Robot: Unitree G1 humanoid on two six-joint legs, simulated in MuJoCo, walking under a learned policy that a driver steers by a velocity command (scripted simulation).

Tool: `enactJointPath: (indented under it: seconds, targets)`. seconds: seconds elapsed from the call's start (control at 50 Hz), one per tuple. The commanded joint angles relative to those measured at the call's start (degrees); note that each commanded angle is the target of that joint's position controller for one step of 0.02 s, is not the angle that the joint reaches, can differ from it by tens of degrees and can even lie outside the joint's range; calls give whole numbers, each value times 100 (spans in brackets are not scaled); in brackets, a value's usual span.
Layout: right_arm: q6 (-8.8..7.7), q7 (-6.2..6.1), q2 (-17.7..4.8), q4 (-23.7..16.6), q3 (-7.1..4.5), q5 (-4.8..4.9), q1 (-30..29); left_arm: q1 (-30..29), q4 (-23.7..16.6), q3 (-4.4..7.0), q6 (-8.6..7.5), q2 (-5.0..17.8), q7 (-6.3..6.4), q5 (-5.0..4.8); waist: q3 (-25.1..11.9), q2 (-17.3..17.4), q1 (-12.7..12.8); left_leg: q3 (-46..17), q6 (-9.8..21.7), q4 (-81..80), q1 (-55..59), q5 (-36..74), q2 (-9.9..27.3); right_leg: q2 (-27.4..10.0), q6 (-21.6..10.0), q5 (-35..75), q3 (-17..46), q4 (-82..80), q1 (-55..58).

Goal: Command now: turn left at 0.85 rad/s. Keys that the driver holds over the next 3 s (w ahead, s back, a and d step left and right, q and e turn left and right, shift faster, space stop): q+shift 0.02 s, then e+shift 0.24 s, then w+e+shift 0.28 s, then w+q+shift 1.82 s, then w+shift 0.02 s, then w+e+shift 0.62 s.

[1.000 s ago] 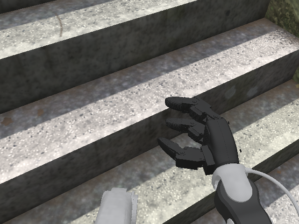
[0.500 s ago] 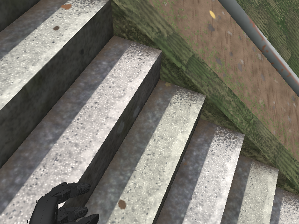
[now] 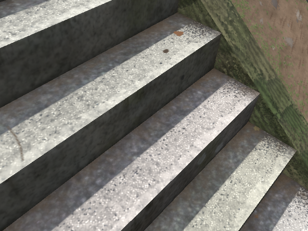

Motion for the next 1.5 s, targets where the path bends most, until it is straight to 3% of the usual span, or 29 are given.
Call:
enactJointPath:
  seconds: [0.02,0.06,0.12,0.16,0.18,0.2,0.22,0.3,0.48,0.52,0.58,0.64,0.66,0.68,0.78,0.88,0.94,0.98,1.0,1.02,1.08,1.16,1.28,1.32,1.34,1.38,1.42,1.46,1.5]
  targets:
    - [29,-73,-692,-85,-341,60,896,-845,-780,529,-39,1355,-143,82,-356,-865,-279,202,521,-2088,671,986,-534,-1439,-1239,-1837,1173,-540,796]
    - [-517,-356,-1773,332,-638,-158,1800,-2001,-1779,225,262,259,-329,132,-172,1975,-953,-4181,1934,-5262,2036,647,409,656,-199,-3150,1029,3463,-2729]
    - [-787,171,-1320,372,-401,81,918,-1082,-1319,51,376,115,-156,-408,640,2384,-322,-3306,1055,-4997,2161,2403,484,1964,-380,-1390,3813,5992,-3775]
    - [-678,325,-651,70,-81,445,-472,-211,-926,97,363,486,-78,-316,281,1146,644,-1976,813,-4027,604,3288,379,1619,-5,-1143,2487,7192,-2518]
    - [-246,-583,557,263,-83,58,-416,164,-855,-218,605,-467,44,-70,-442,683,521,-1934,710,-4665,1646,3641,731,1664,313,-850,2134,7248,-1688]
    - [-536,-5,-566,-322,19,217,-827,405,-698,62,377,727,-57,-321,159,752,533,-2381,818,-3748,3,2846,826,1600,358,-788,2551,8148,-2114]
    - [-628,95,-465,-170,-59,158,-631,52,-738,230,369,1109,-30,-443,-79,345,124,-2412,1041,-4054,434,2822,1064,1730,370,-1025,2729,8312,-2138]
    - [-560,-84,-286,500,53,-134,966,-431,-474,-78,291,582,-72,-93,-127,424,-795,-2779,1543,-3964,2454,1230,1254,1770,-140,-446,3230,8039,-3930]
    - [-796,-298,-607,687,-25,-125,-372,-707,-238,-99,178,636,-447,-41,466,949,-449,-1566,984,-4945,1980,-305,1446,917,81,-1324,1534,3729,-1890]
    - [-519,-969,-563,1015,-418,-507,286,-890,-821,-26,766,160,-359,-548,546,631,-118,-1243,480,-4590,1630,402,2065,1098,-201,-2189,1266,2961,-858]
    - [-248,-945,-480,1144,-560,-464,81,1570,-75,87,714,37,-246,-687,-315,608,932,228,402,-1565,2194,2138,1607,1422,-611,-1098,1050,639,1093]
    - [-204,-842,1307,465,-116,13,-1383,1880,337,-189,543,-26,-313,-384,591,-849,912,813,370,4774,-1761,1414,44,461,-503,4381,2527,1454,2433]
    - [-401,-886,1103,194,-165,199,-877,2392,361,-26,520,472,-277,-210,-108,-605,556,648,345,5397,-2357,1855,-12,-169,-246,6714,2881,1713,3452]
    - [-569,-871,837,-58,-158,186,-529,2897,314,266,522,1191,-163,-144,-1131,-923,672,724,73,5472,-2832,1914,157,-1397,-1164,3080,4546,413,4014]
    - [-232,-592,593,-365,-66,-105,-2413,1847,774,-214,60,-201,-28,-240,1819,246,108,29,516,4146,-3280,2062,188,-752,-413,-1418,2845,-1515,1142]
    - [-33,-507,639,-134,8,136,-1145,859,676,-283,73,-47,-25,-392,632,22,-741,1695,975,1246,712,2211,-260,470,235,6660,-213,-1200,186]
    - [74,-686,59,-68,-207,205,-365,943,379,2,-3,1029,302,-696,-712,-990,-996,1910,774,-1066,2643,533,-799,-313,-393,11585,508,1091,1254]
    - [-94,-614,-616,334,-547,199,982,317,-250,154,241,1002,120,-627,-818,-221,-1516,-243,1462,-4052,3838,423,-858,416,-598,7467,823,5639,307]
    - [-103,-635,-954,491,-710,155,218,-184,-844,-50,236,-101,-87,-327,-405,2127,-635,-3106,2074,-5582,4494,3184,-129,1939,-139,121,1490,7896,-2420]
    - [-45,-658,-725,189,-641,174,-479,-381,-1355,-205,131,-332,-273,38,-546,1161,-176,-4509,2278,-6756,3823,2791,221,1945,-179,-154,2358,8997,-2903]
    - [-206,-731,-193,744,-456,-79,-141,-117,-1851,-510,194,-1006,-219,119,1075,117,661,-3661,1900,-7036,2350,2295,308,1708,-113,-1150,2421,9673,-4051]
    - [-616,-648,-513,1050,-546,9,-39,-641,-2160,-533,414,-574,-27,167,1507,-172,652,-1794,1583,-7565,1963,3428,-234,1267,-54,-2597,1783,7814,-3934]
    - [-686,-725,-1093,562,-895,-127,-439,126,-1740,-183,215,104,-13,-159,-875,-304,973,-1054,1078,-6248,3655,10707,-315,1628,-332,-2169,1035,3582,173]
    - [-746,-613,-963,267,-945,-160,-1359,2030,-922,-14,27,163,-16,-673,-1692,-69,2131,-937,547,-3833,3841,10693,-438,1403,-195,1702,1128,109,2498]
    - [-832,-548,-539,70,-872,-242,-1520,2193,-505,90,53,170,79,-774,-1113,-607,1978,-481,365,-2357,3137,7380,-878,1144,-88,2964,1077,-1583,3147]
    - [-880,-627,553,-380,-538,170,-1377,1515,79,-97,144,-503,-62,74,244,-947,662,56,588,2145,-1081,1734,-995,81,-122,6692,1802,392,4424]
    - [-841,-799,746,-793,-331,374,-1555,2075,561,-55,183,-492,-8,627,-999,-268,600,-142,586,4868,-3686,646,-643,-1136,-1064,5858,2423,1177,6252]
    - [-501,-959,1054,-1262,-70,57,-2253,1696,580,-77,-51,-376,-185,357,206,-287,395,-333,758,5366,-4302,-753,-259,-1144,-856,2592,1937,-109,4307]
    - [-113,-804,-26,-1615,-274,-235,-1953,-554,-9,-40,-222,247,-83,-351,1357,-158,-843,469,579,1417,-675,199,340,-449,-536,2179,550,-2350,-80]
